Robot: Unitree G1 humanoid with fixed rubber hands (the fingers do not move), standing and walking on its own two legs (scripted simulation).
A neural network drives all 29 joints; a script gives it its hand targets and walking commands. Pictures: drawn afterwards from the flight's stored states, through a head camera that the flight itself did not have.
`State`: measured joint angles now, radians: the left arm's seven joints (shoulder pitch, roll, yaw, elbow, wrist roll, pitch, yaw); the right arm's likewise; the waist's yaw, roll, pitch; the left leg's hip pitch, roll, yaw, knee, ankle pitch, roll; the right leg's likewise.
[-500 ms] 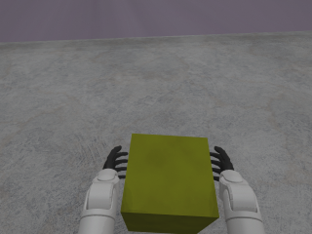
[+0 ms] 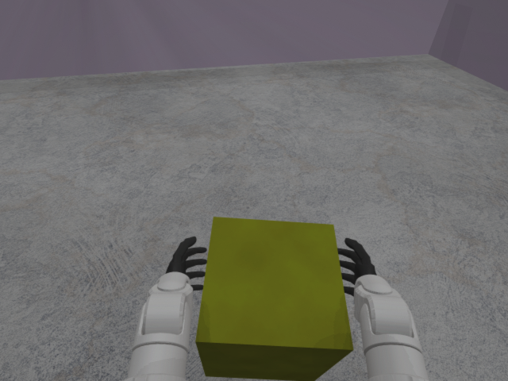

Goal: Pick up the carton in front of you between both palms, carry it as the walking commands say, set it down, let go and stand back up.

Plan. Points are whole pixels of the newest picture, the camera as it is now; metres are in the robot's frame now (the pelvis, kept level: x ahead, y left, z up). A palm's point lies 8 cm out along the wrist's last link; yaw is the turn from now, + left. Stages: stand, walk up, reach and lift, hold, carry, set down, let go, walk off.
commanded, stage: hold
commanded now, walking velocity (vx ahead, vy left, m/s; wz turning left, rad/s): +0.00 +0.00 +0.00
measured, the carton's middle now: (266, 304) +0.30 +0.00 -0.05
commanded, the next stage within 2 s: set down in 0.02 s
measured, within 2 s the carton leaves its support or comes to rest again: neither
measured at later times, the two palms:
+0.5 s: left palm (169, 293) +0.33 +0.19 -0.06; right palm (323, 288) +0.34 -0.11 -0.05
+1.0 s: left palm (180, 317) +0.37 +0.20 -0.24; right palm (302, 313) +0.38 -0.10 -0.23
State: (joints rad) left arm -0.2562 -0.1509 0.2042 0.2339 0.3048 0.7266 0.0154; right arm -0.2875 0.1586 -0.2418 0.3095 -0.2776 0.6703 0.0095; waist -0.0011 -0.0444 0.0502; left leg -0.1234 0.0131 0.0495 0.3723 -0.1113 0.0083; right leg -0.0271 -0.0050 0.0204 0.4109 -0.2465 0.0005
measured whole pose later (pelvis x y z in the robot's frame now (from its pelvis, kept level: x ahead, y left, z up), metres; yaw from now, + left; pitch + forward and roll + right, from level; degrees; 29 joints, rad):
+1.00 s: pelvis -0.05 -0.01 -0.17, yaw +0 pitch +38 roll -2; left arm -0.77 -0.02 0.43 0.61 0.29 0.27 0.00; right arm -0.73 0.22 -0.48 0.56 -0.22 0.23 -0.15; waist 0.04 -0.08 -0.19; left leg -1.65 0.03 -0.03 1.31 -0.33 0.00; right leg -1.53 0.07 0.00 1.38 -0.52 0.00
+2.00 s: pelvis -0.08 +0.00 -0.38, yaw -4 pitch +41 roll -5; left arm -1.32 0.31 0.22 0.92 0.04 0.23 0.05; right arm -1.23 0.00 -0.35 0.78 0.01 0.18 -0.24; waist 0.08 -0.08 0.21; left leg -2.35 0.02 -0.05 2.04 -0.41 0.02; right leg -2.18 0.17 0.00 2.13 -0.68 0.08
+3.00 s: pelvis -0.08 +0.00 -0.40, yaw -3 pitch +40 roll -3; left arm -1.41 0.40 0.36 1.13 0.08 0.13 -0.10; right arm -1.36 -0.01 -0.43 0.91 -0.18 0.10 -0.08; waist 0.08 -0.05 0.25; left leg -2.37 0.04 -0.04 2.10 -0.43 0.02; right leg -2.22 0.19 0.02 2.20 -0.70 0.08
